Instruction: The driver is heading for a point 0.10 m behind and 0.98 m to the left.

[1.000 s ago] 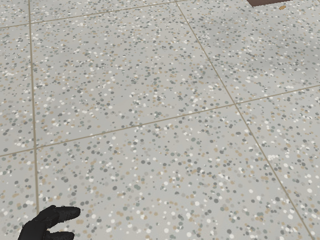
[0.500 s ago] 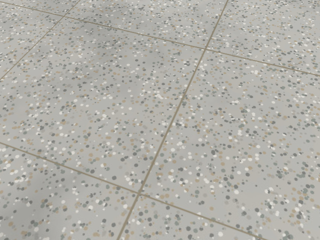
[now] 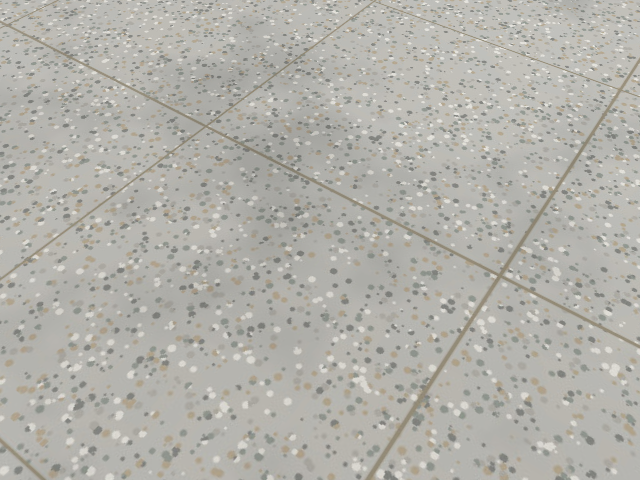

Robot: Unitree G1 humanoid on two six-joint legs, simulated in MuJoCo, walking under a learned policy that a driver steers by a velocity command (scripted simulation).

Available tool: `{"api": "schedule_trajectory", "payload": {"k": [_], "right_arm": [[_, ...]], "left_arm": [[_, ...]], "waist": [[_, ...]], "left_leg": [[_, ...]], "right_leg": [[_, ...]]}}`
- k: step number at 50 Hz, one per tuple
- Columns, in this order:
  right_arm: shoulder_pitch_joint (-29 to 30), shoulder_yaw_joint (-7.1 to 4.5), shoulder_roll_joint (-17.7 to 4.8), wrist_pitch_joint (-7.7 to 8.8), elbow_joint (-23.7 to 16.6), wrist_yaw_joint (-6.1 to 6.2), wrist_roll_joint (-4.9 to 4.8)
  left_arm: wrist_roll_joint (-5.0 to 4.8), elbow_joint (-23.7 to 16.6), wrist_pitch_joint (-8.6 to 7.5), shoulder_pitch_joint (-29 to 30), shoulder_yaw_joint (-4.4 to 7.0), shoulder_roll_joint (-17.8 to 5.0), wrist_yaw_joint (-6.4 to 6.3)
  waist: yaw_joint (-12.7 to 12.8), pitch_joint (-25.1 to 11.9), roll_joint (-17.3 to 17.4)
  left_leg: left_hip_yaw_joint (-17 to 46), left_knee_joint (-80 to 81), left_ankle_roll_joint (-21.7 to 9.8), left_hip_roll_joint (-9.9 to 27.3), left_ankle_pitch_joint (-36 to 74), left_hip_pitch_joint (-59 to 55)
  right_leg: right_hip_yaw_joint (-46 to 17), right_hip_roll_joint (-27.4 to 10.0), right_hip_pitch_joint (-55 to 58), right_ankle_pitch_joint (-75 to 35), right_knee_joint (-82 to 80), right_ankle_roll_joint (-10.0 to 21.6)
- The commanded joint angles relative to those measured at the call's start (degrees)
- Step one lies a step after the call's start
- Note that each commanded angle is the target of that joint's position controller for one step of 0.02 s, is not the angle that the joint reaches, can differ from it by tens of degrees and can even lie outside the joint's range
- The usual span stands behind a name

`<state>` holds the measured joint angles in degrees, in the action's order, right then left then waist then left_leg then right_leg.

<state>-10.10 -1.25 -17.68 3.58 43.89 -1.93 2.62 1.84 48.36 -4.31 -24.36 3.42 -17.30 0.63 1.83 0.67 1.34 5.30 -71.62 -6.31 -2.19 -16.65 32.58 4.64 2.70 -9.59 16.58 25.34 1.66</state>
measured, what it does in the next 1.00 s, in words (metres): walks ahead, turning left: left foot, then right foot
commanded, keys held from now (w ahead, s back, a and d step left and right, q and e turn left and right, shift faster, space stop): w+shift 0.06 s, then w+q+shift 0.06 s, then q+shift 0.38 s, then w+q+shift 0.50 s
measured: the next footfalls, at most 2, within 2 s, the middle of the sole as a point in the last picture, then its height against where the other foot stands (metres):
left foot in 0.24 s outside the picture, level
right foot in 0.66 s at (323, 374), level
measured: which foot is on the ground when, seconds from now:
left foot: up 0.00-0.22, down 0.24-0.66, up 0.68-1.00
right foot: down 0.00-0.24, up 0.26-0.64, down 0.66-1.00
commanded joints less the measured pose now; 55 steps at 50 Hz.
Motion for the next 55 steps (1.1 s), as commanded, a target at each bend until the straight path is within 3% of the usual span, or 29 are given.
{"api": "schedule_trajectory", "payload": {"k": [1,3,4,7,9,10,11,12,13,14,15,16,17,20,23,26,30,32,33,34,35,37,38,40,42,47,52,54,55], "right_arm": [[7.05,1.17,-1.07,0.33,-7.57,-1.18,0.44],[11.50,1.96,-0.66,0.61,-8.98,-2.22,0.21],[12.65,2.70,0.78,0.81,-9.66,-2.82,-0.48],[15.05,2.38,-0.12,0.73,-8.74,-2.59,-0.48],[9.51,1.83,-1.36,1.33,-6.49,-1.94,0.60],[0.60,1.06,-2.88,1.69,-3.60,-1.50,0.65],[-9.75,0.08,-4.49,1.79,-0.01,-0.99,0.37],[-16.32,-1.41,-7.71,1.49,2.21,0.06,0.91],[-11.37,-4.27,-16.82,0.83,-3.51,0.62,-3.82],[-11.09,-4.83,-15.64,0.29,-3.61,0.71,-3.08],[-6.89,-5.00,-14.03,0.16,-5.97,0.92,-2.88],[-3.41,-4.90,-12.13,0.45,-5.85,0.79,-4.16],[-1.08,-4.22,-9.43,0.52,-6.60,0.99,-5.04],[0.36,-3.87,-6.86,0.01,-7.16,1.60,-4.31],[0.10,-4.92,-8.61,-1.88,-6.92,3.30,-4.57],[-2.62,-5.69,-9.17,-4.29,-5.91,4.90,-5.65],[-2.93,-5.23,-6.78,-3.66,-6.75,4.52,-4.87],[-4.16,-5.00,-5.31,-3.22,-6.87,3.79,-4.64],[-6.43,-4.11,-2.71,-2.85,-7.04,3.01,-4.20],[-8.96,-4.13,-4.57,-1.91,-8.26,1.20,-0.61],[-11.11,-4.08,-5.18,-1.59,-9.11,0.64,-0.28],[-3.62,-4.70,-9.71,-1.83,-7.44,0.13,1.03],[-1.98,-4.61,-8.76,-1.91,-7.98,-0.53,1.13],[0.15,-3.66,-5.92,-2.55,-9.23,-1.79,1.10],[1.81,-2.96,-4.62,-2.99,-10.53,-2.36,0.55],[8.08,-2.12,-3.65,-3.54,-13.28,-2.70,-0.01],[17.57,-0.81,-2.13,-3.43,-15.71,-4.37,-0.15],[20.33,0.02,-0.68,-3.21,-16.59,-4.73,-0.26],[19.65,0.24,-0.26,-3.21,-16.33,-4.44,-0.33]], "left_arm": [[-0.88,-1.45,-2.29,0.31,0.33,-4.60,0.36],[-1.73,-1.05,-2.73,0.60,0.20,-4.38,0.80],[-1.79,-1.04,-3.24,0.28,0.58,-6.47,0.88],[-1.81,1.15,-3.44,-3.21,0.61,-7.72,0.80],[-1.31,1.60,-2.53,-4.66,0.81,-9.72,-0.43],[-0.88,1.41,-1.59,-3.76,0.93,-10.54,-1.17],[-1.17,0.55,-0.89,-1.48,0.92,-10.96,-1.84],[-1.03,-0.75,-0.86,-1.20,0.70,-9.63,-1.94],[0.67,-5.68,-2.38,-5.50,-1.94,-0.90,-1.08],[-1.84,-7.26,-3.82,-2.84,-1.49,-6.76,-0.89],[-3.29,-10.45,-4.26,4.53,-0.97,-9.01,-1.48],[-2.93,-12.02,-4.26,7.92,-1.16,-7.85,-2.12],[-1.93,-11.92,-3.71,9.50,-0.85,-7.81,-2.69],[-0.78,-14.55,-1.86,10.68,-0.55,-6.50,-2.44],[-0.44,-16.90,-1.16,16.37,-1.39,-3.37,-2.58],[-1.33,-18.80,-0.56,22.79,-1.19,-2.68,-2.15],[-3.10,-20.41,-0.16,27.40,0.05,-5.22,-1.50],[-2.99,-18.73,-1.23,22.49,1.32,-6.66,-1.44],[-2.35,-18.04,-1.65,17.71,2.01,-7.67,-1.59],[2.63,-16.23,0.08,9.93,1.58,-11.75,-2.84],[2.78,-14.51,0.64,6.56,3.36,-14.34,-2.99],[0.80,-16.19,1.41,10.76,1.78,-7.08,-2.23],[0.76,-15.40,1.40,10.70,1.57,-6.88,-2.22],[0.23,-12.40,0.77,8.39,1.32,-6.69,-1.92],[-0.40,-10.58,-0.09,5.60,1.14,-5.46,-1.09],[-0.49,-7.20,-1.25,1.50,0.86,-5.18,-0.46],[-0.15,-3.12,-1.56,-4.18,0.68,-5.73,-0.82],[0.18,-1.32,-1.28,-6.68,0.68,-6.56,-1.39],[0.22,-1.01,-1.17,-6.19,0.60,-7.18,-1.76]], "waist": [[-2.70,7.06,-4.44],[-2.50,6.72,-2.88],[-2.48,7.00,-5.19],[-1.29,7.83,-3.10],[-3.53,1.72,-6.91],[-7.36,-3.76,-7.97],[-11.86,-8.49,-8.12],[-12.87,-12.38,-5.97],[-5.60,-21.92,13.84],[-9.23,-37.01,2.98],[-8.37,-29.93,-1.68],[-5.15,-18.29,-6.48],[-2.90,-12.37,-8.89],[1.60,-3.54,-4.64],[1.04,-4.42,-1.80],[-1.56,-9.00,0.77],[-2.72,-5.65,4.83],[-1.27,-6.58,4.71],[-0.06,-11.22,0.76],[0.92,-12.72,-5.99],[0.90,-16.03,-20.09],[1.22,-5.39,-3.14],[0.60,-3.83,-0.84],[0.38,-0.90,-4.00],[0.96,-0.91,-6.31],[1.22,2.97,-6.12],[3.52,8.31,-5.59],[3.73,8.93,-5.87],[2.32,7.70,-6.59]], "left_leg": [[0.66,10.40,1.34,4.50,5.43,11.84],[-5.83,23.73,1.73,5.02,15.48,4.38],[-7.38,29.41,0.94,5.12,19.19,-1.87],[-11.11,35.94,-1.47,1.61,22.98,-3.78],[-14.03,37.81,-2.56,-4.11,19.21,-10.30],[-13.84,38.60,-3.28,-6.57,17.67,-19.70],[-11.43,43.15,-4.39,-5.85,22.35,-29.68],[-4.74,42.31,-5.68,-0.35,27.22,-40.88],[27.81,37.80,-17.81,19.56,53.71,-67.42],[38.64,43.18,-22.93,23.46,46.67,-72.23],[32.51,45.21,-20.00,19.71,45.81,-63.92],[26.67,48.17,-17.59,15.83,44.55,-50.79],[22.89,50.48,-16.00,13.41,43.91,-40.71],[16.79,54.17,-13.84,7.66,48.44,-21.12],[12.56,51.53,-9.60,1.40,51.92,-12.23],[14.13,48.81,-2.37,-2.15,37.64,-10.02],[25.12,47.13,-3.42,1.83,6.88,-17.06],[25.78,40.58,-3.56,2.54,0.26,-19.75],[22.02,30.67,-2.81,0.19,-8.14,-14.89],[13.01,19.00,0.32,-8.53,-15.10,0.01],[5.59,7.83,0.68,-8.36,-17.74,9.52],[2.93,0.07,1.87,-1.77,-6.79,12.42],[2.57,1.27,2.27,0.07,-3.79,10.89],[1.40,2.56,2.62,3.04,-1.14,11.43],[0.48,0.98,2.79,4.26,1.57,13.79],[-0.53,2.58,3.70,5.38,10.48,19.50],[-9.33,17.90,1.49,5.17,13.69,16.67],[-13.42,24.23,-1.01,3.87,10.82,13.61],[-16.03,27.23,-2.44,1.49,9.28,8.27]], "right_leg": [[-15.07,-14.69,-1.56,-4.72,-20.62,9.12],[-6.27,-9.85,-4.60,-14.16,-23.47,7.34],[-4.93,-12.14,-7.20,-18.84,-26.68,7.54],[1.89,-12.97,4.30,-41.41,-25.95,5.48],[4.50,-13.31,12.34,-66.88,-12.70,2.79],[5.59,-13.08,12.26,-71.90,0.50,1.37],[6.57,-12.16,10.00,-69.12,15.66,-0.17],[6.22,-9.54,0.60,-47.33,33.69,-1.37],[-0.66,2.34,-28.54,13.62,61.89,-7.67],[-13.99,1.18,-32.34,15.42,70.63,-6.94],[-15.07,-2.37,-32.39,12.02,65.15,-5.56],[-13.26,-3.84,-32.84,10.99,59.17,-5.22],[-12.24,-5.27,-31.14,10.60,55.39,-5.61],[-10.85,-5.50,-25.06,8.40,43.52,-6.45],[-7.06,-0.45,-19.09,-1.14,25.17,-7.43],[-6.79,4.43,-10.07,-15.07,11.28,-7.39],[-14.23,0.53,-10.92,-14.12,2.72,-6.07],[-14.05,-2.00,-4.84,-10.88,-1.44,-2.89],[-17.33,-7.32,7.58,-6.36,-0.58,0.68],[-34.04,-17.08,20.54,19.57,-4.21,5.02],[-58.06,-26.52,24.43,39.82,-13.13,11.33],[-46.75,-22.63,13.25,33.88,-11.51,8.12],[-39.05,-20.28,9.40,25.92,-11.96,5.75],[-27.04,-16.37,6.58,14.54,-13.82,4.02],[-21.98,-16.03,7.31,8.43,-14.75,4.20],[-9.22,-16.02,6.96,-2.77,-18.10,3.13],[2.54,-14.63,9.68,-16.99,-20.66,0.37],[6.89,-14.92,13.61,-31.94,-18.53,-1.00],[9.45,-14.79,13.97,-48.42,-15.36,-1.80]]}}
